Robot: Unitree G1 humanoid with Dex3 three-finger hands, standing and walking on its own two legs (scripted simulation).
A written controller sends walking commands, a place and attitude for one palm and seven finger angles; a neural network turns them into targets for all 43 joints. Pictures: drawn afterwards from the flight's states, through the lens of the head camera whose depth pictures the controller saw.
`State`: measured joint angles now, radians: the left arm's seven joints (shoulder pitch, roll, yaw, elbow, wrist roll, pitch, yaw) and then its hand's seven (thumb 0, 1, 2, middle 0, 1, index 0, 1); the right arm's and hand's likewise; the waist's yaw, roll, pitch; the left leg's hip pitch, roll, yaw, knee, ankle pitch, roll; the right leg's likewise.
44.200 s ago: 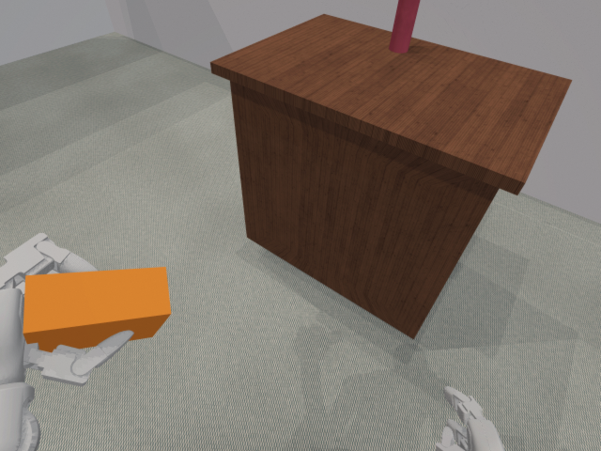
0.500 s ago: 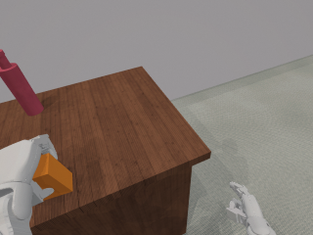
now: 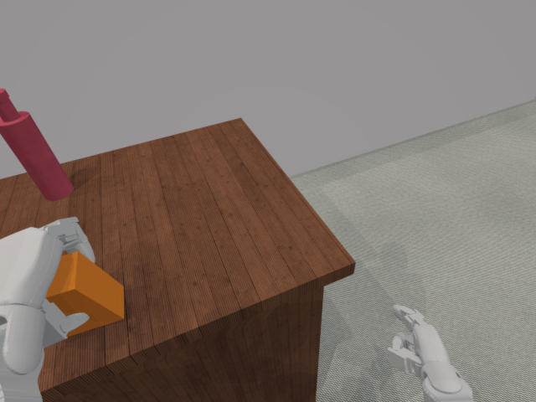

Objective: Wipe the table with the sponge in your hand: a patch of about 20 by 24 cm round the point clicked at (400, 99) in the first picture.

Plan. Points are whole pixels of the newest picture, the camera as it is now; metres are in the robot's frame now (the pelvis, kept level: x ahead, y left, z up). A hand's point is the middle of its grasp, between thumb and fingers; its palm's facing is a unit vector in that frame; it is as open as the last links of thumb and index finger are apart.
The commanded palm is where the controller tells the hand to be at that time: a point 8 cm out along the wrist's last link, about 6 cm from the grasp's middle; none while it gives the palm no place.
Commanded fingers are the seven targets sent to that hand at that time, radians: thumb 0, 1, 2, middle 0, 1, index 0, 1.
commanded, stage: lift the sponge slowly off the table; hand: left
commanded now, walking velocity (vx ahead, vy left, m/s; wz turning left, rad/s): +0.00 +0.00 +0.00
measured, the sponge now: (71, 304) +0.16 +0.30 +0.12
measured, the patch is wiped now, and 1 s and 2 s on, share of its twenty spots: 1.00 1.00 1.00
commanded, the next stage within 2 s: bring the sponge back beside the body in 1.12 s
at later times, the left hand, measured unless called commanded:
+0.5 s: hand (41, 264) +0.16 +0.29 +0.21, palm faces +0.29 -0.07 -0.95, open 9.3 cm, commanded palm +0.11 +0.30 +0.27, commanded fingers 0.00 0.10 1.30 -1.20 -1.60 -1.20 -1.60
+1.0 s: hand (32, 234) +0.18 +0.30 +0.23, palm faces +0.33 -0.06 -0.94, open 9.3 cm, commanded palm +0.12 +0.30 +0.30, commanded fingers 0.00 0.10 1.30 -1.20 -1.60 -1.20 -1.60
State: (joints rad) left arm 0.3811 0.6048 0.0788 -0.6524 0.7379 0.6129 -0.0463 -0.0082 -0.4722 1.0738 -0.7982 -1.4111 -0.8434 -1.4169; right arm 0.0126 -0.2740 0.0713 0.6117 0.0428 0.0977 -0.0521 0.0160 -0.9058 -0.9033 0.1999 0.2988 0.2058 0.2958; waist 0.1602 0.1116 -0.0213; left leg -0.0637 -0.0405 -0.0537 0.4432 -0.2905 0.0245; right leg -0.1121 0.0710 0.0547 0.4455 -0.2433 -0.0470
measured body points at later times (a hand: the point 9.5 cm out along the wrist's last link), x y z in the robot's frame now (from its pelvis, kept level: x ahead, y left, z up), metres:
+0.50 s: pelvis -0.02 -0.01 +0.00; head -0.06 -0.07 +0.44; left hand +0.14 +0.29 +0.26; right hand +0.25 -0.20 -0.06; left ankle -0.03 +0.11 -0.74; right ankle +0.00 -0.09 -0.74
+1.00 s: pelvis -0.03 -0.01 +0.00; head -0.06 -0.06 +0.44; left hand +0.16 +0.30 +0.28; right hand +0.24 -0.19 -0.06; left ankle -0.03 +0.11 -0.74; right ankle +0.00 -0.09 -0.74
